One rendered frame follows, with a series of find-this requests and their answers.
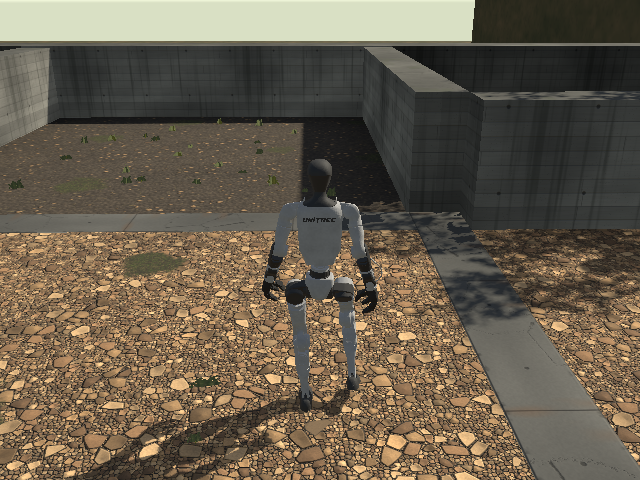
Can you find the left robot forearm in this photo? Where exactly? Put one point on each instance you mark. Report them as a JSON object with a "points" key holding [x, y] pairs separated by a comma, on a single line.
{"points": [[272, 266]]}

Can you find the left robot upper arm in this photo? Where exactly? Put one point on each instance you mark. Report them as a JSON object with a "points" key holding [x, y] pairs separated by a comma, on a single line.
{"points": [[287, 213]]}

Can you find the right robot upper arm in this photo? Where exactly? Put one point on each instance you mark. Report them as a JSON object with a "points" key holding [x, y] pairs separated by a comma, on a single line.
{"points": [[351, 212]]}

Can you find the robot head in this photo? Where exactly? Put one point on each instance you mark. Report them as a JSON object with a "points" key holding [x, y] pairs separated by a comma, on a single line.
{"points": [[319, 172]]}

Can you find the robot left hand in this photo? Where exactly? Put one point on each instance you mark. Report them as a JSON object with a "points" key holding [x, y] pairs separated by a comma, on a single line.
{"points": [[273, 286]]}

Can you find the robot right hand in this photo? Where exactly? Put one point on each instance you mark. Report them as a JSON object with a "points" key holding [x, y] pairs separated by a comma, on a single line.
{"points": [[372, 297]]}

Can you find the left robot shin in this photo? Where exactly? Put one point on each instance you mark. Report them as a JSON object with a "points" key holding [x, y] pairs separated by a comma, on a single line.
{"points": [[302, 367]]}

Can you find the right robot forearm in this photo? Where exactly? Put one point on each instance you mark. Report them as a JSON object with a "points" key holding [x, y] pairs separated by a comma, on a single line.
{"points": [[366, 271]]}

